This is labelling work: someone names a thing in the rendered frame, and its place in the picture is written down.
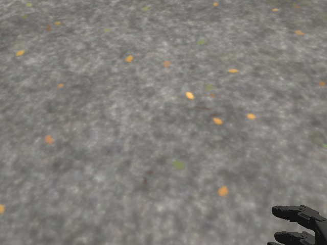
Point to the robot right hand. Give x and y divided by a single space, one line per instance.
307 218

